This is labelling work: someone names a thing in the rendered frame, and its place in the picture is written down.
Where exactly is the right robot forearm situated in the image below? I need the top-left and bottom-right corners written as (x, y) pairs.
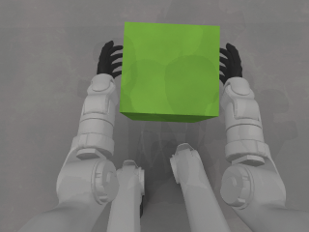
top-left (220, 76), bottom-right (281, 178)

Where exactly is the robot left upper arm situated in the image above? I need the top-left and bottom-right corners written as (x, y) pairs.
top-left (17, 158), bottom-right (120, 232)

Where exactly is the robot right thigh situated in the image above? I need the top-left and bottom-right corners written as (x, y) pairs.
top-left (169, 148), bottom-right (231, 232)

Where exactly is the robot left thigh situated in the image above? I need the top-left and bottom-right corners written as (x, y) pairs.
top-left (106, 165), bottom-right (145, 232)

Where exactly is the left robot forearm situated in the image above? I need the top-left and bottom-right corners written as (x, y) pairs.
top-left (56, 73), bottom-right (119, 196)

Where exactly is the robot right upper arm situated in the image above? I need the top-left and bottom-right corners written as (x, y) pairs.
top-left (220, 163), bottom-right (309, 232)

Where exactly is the robot left hand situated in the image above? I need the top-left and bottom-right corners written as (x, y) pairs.
top-left (97, 41), bottom-right (124, 78)

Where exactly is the robot thigh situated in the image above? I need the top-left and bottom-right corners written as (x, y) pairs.
top-left (106, 165), bottom-right (145, 232)
top-left (169, 148), bottom-right (231, 232)

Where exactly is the carton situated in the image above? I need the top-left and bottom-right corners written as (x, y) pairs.
top-left (119, 21), bottom-right (220, 123)

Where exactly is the robot right hand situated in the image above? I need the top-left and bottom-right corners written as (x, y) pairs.
top-left (219, 43), bottom-right (242, 86)

